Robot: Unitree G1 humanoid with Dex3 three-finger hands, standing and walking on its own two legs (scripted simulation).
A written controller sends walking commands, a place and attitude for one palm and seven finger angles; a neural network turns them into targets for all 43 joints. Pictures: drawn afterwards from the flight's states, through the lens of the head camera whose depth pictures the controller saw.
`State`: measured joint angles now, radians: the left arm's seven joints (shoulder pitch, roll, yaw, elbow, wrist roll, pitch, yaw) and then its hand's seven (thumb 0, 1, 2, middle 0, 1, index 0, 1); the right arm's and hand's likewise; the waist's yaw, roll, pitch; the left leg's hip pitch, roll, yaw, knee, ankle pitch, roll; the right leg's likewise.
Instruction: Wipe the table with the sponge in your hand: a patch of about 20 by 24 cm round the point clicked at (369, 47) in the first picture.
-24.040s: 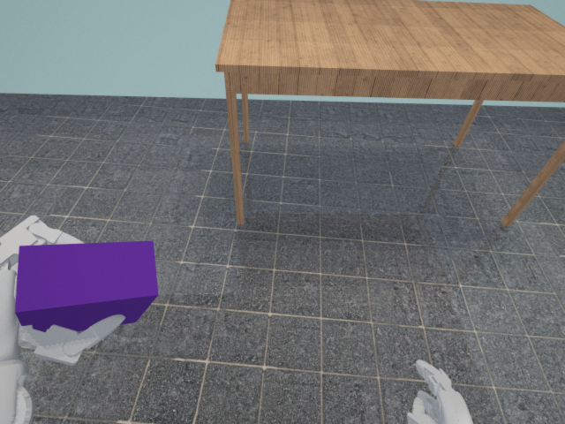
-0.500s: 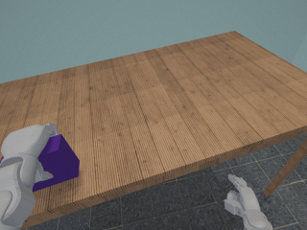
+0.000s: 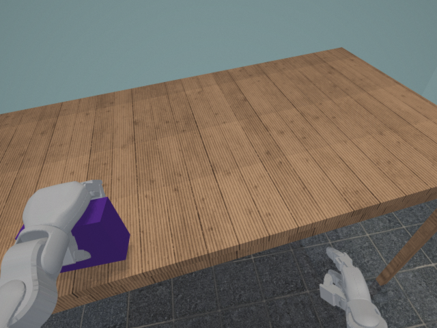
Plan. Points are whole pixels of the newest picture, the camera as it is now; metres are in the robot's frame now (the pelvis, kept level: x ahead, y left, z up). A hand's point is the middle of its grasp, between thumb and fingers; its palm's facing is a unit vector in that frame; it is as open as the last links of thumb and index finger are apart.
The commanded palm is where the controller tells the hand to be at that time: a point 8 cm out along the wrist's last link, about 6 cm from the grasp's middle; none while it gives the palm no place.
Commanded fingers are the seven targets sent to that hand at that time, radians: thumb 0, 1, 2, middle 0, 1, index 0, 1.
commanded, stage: move the sponge above the wiping area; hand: left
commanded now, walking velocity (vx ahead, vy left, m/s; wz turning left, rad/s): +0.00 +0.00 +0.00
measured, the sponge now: (83, 242) +0.21 +0.29 +0.06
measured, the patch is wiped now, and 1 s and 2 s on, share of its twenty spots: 0.00 0.00 0.00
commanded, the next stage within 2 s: lower the sponge onto the table in 0.68 s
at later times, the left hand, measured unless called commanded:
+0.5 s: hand (72, 225) +0.21 +0.29 +0.12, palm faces +0.04 -0.06 -1.00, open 9.9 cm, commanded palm +0.19 +0.31 +0.21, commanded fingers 0.00 0.10 1.30 -1.20 -1.60 -1.20 -1.60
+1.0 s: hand (60, 206) +0.23 +0.31 +0.15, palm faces +0.15 -0.02 -0.99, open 9.9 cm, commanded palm +0.18 +0.31 +0.21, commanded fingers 0.00 0.10 1.30 -1.20 -1.60 -1.20 -1.60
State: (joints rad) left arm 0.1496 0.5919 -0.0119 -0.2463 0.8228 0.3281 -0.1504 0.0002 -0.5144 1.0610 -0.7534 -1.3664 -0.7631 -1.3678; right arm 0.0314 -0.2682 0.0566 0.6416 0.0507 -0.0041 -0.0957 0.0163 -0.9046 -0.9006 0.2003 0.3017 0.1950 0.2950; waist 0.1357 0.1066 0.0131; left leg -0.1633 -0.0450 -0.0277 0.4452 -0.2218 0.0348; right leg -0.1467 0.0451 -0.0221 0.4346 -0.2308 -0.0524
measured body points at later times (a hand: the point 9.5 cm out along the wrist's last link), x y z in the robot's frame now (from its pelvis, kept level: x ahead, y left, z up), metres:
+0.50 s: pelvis +0.00 +0.00 +0.00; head -0.02 -0.03 +0.45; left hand +0.20 +0.29 +0.17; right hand +0.25 -0.18 -0.07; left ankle +0.01 +0.10 -0.74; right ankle +0.01 -0.09 -0.74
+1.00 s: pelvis +0.00 +0.00 +0.00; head -0.02 -0.03 +0.45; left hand +0.21 +0.30 +0.20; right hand +0.24 -0.19 -0.08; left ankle +0.01 +0.10 -0.74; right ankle +0.01 -0.09 -0.74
